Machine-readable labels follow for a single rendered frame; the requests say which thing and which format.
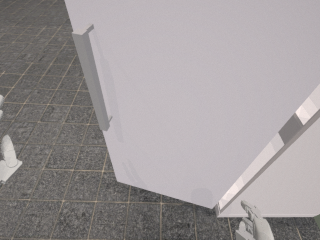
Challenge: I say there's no fridge door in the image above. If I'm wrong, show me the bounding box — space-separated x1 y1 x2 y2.
64 0 320 209

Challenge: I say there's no robot right hand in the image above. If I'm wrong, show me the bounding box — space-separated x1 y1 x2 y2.
235 200 275 240

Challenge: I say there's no handle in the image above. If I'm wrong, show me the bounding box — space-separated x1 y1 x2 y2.
71 23 113 131

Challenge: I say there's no robot left hand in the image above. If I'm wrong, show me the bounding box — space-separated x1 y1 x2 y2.
0 94 23 184

